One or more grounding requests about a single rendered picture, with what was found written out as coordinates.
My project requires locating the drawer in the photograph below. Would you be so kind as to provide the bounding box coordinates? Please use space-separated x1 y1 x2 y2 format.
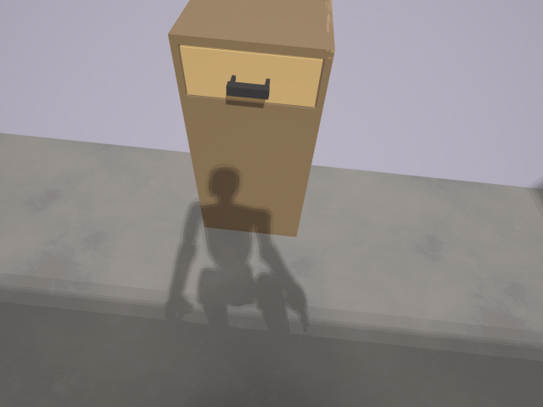
180 45 323 107

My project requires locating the handle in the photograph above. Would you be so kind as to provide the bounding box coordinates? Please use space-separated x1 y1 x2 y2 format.
227 75 270 100

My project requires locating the cabinet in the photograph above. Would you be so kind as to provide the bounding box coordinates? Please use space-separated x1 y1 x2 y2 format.
168 0 335 237

